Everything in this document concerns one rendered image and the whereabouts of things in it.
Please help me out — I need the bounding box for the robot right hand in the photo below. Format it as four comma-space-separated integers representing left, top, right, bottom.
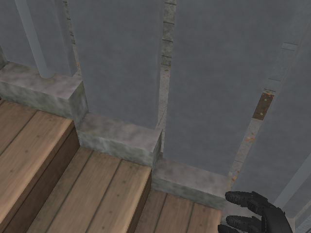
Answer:
218, 191, 293, 233

